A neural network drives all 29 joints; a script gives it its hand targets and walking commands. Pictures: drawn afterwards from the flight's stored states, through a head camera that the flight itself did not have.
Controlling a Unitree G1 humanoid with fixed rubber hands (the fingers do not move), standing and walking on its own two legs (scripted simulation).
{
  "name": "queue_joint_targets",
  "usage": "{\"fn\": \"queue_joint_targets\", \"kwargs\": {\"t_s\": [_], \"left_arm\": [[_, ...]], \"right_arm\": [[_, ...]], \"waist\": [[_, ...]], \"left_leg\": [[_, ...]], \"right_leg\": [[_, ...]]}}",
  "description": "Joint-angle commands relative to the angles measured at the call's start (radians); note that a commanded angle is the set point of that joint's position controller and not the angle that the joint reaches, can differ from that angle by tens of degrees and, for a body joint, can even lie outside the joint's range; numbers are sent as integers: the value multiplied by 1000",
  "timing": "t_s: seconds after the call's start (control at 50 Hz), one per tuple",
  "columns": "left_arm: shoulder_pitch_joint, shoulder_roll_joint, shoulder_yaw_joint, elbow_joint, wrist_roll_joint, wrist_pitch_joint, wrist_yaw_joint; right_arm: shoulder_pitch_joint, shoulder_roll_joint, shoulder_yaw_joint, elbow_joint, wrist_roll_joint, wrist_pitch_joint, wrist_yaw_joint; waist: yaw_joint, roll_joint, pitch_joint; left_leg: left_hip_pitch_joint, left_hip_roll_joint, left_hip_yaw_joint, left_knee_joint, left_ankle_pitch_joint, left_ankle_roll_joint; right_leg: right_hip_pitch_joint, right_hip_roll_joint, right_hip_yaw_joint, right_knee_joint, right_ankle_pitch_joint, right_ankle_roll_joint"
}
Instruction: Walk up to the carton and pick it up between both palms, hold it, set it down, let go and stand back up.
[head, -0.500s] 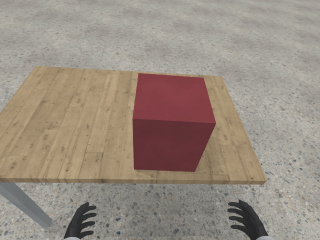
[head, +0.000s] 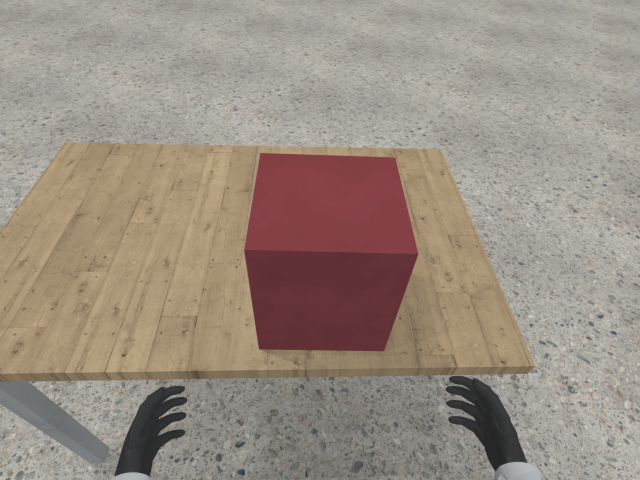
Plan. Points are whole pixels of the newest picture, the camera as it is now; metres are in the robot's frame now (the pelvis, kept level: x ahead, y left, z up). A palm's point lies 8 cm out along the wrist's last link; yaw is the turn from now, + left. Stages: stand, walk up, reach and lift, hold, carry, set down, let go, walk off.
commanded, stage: reach and lift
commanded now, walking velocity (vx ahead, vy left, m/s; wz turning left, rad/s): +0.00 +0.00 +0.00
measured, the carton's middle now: (324, 256) +0.46 +0.00 +0.00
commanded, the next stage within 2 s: none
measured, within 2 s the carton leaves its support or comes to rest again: neither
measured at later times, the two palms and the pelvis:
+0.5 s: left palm (165, 390) +0.24 +0.20 -0.02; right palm (491, 390) +0.25 -0.21 -0.01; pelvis -0.01 +0.01 +0.00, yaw -1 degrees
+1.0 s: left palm (174, 306) +0.32 +0.19 +0.05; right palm (489, 312) +0.33 -0.21 +0.05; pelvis -0.02 +0.00 +0.00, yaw -2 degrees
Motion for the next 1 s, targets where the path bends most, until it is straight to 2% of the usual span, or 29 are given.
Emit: {"fn": "queue_joint_targets", "kwargs": {"t_s": [0.0,0.04,0.06,0.08,0.1,0.16,0.18,0.22,0.24,0.32,0.34,0.36,0.38,0.46,0.48,0.5,0.52,0.56,0.6,0.64,0.66,0.74,0.78,0.82,0.86,0.9,0.94,0.98], "left_arm": [[-183,85,-9,-134,-29,-77,17],[-225,85,-12,-140,-31,-94,30],[-246,82,-20,-112,-28,-94,34],[-220,74,-18,-103,-19,-94,36],[-265,73,-25,-102,-38,-103,38],[-321,83,-10,-52,-27,-113,47],[-302,74,-9,-68,-32,-121,53],[-347,55,-25,-69,-39,-138,59],[-323,58,-18,-61,-34,-147,63],[-331,19,-31,-26,-24,-163,64],[-395,28,-21,-22,-15,-159,62],[-439,25,-23,-5,-24,-151,64],[-438,36,-22,1,-22,-143,65],[-506,44,-9,-56,-40,-95,79],[-536,46,-15,-83,-48,-86,83],[-557,42,-27,-96,-58,-72,86],[-598,38,-29,-100,-72,-58,88],[-580,36,-21,-113,-57,-22,94],[-565,35,11,-134,-32,23,87],[-585,35,30,-166,-13,66,74],[-589,31,34,-183,-14,88,71],[-684,37,54,-171,2,165,56],[-731,42,64,-197,-3,194,55],[-792,43,50,-215,-16,213,58],[-804,46,65,-206,-12,233,57],[-834,57,74,-199,5,260,58],[-867,67,85,-209,-9,278,56],[-896,61,88,-232,-3,297,57]], "right_arm": [[-166,-102,-59,-132,4,-40,0],[-208,-93,-57,-137,25,-41,2],[-219,-91,-61,-89,21,-30,3],[-201,-90,-65,-79,16,-27,1],[-252,-96,-71,-88,19,-30,2],[-320,-89,-65,-85,27,-24,1],[-295,-90,-50,-96,40,-28,5],[-346,-107,-49,-88,52,-42,3],[-340,-110,-32,-87,65,-52,6],[-369,-148,-26,-24,90,-82,6],[-424,-162,-30,-1,103,-82,6],[-466,-158,-19,7,110,-76,7],[-469,-166,-20,-1,111,-69,6],[-519,-198,-10,-28,126,-22,3],[-548,-197,-13,-49,129,-11,3],[-567,-195,-14,-61,133,1,2],[-605,-199,-8,-89,142,18,6],[-593,-201,-2,-88,146,51,6],[-586,-216,9,-93,154,78,1],[-598,-222,16,-90,176,94,-12],[-606,-226,17,-110,176,98,-15],[-704,-223,17,-93,178,154,-22],[-742,-233,8,-118,161,181,-27],[-807,-236,-9,-133,167,204,-29],[-827,-233,-8,-133,160,222,-34],[-875,-244,-14,-122,167,243,-36],[-902,-248,-10,-141,171,255,-42],[-929,-264,-6,-112,180,270,-46]], "waist": [[-10,-9,-126],[-2,-4,-144],[-12,21,-125],[-20,5,-120],[-15,1,-130],[-3,-5,-132],[15,21,-168],[-3,2,-198],[9,17,-194],[-3,4,-229],[-8,15,-234],[-2,20,-215],[-9,14,-198],[-13,-32,-262],[-14,-21,-282],[-25,-34,-282],[-12,-20,-307],[-17,-35,-313],[6,-18,-323],[-3,9,-357],[-6,2,-359],[0,15,-295],[4,-14,-309],[-2,-11,-314],[1,-20,-338],[7,2,-364],[8,-19,-405],[3,8,-434]], "left_leg": [[212,-56,-14,40,164,2],[201,-53,-11,47,147,3],[198,-52,-13,44,105,1],[210,-47,-16,39,102,3],[202,-46,-16,38,79,0],[178,-48,-21,41,42,9],[183,-53,-13,41,59,4],[190,-45,-26,59,114,4],[197,-49,-25,70,161,-4],[260,-42,-38,89,251,-19],[254,-41,-43,93,247,-24],[233,-41,-46,89,206,-21],[219,-41,-40,80,171,-13],[228,-44,-40,67,154,7],[217,-44,-40,64,138,5],[225,-39,-40,62,146,10],[217,-39,-41,59,138,10],[236,-43,-36,59,176,13],[257,-49,-36,56,263,7],[270,-51,-39,55,282,9],[268,-52,-35,54,288,5],[242,-51,-24,22,205,19],[249,-48,-26,10,160,28],[235,-43,-22,4,142,31],[222,-48,-16,1,138,36],[230,-45,-16,0,137,35],[240,-44,-18,9,174,41],[244,-46,-13,19,218,35]], "right_leg": [[-216,-4,30,-72,169,22],[-222,-9,42,-65,168,24],[-236,-14,41,-67,120,21],[-234,-11,40,-69,116,19],[-258,-8,31,-65,76,19],[-248,-15,43,-59,53,21],[-236,-15,46,-49,68,21],[-228,-4,42,-36,123,19],[-221,-1,42,-27,163,21],[-231,19,30,-27,234,19],[-233,19,32,-30,233,15],[-234,17,34,-29,186,14],[-229,19,34,-34,156,17],[-228,20,38,-37,170,23],[-224,19,35,-32,166,19],[-233,21,34,-33,176,23],[-245,18,32,-35,158,25],[-233,24,33,-39,213,33],[-184,25,38,-35,324,40],[-145,19,47,-34,381,44],[-140,24,33,-33,387,46],[-174,19,40,-68,289,50],[-182,23,35,-73,243,54],[-200,22,41,-78,220,52],[-184,22,37,-74,239,57],[-181,24,35,-71,230,57],[-179,29,32,-67,279,64],[-169,32,36,-57,321,65]]}}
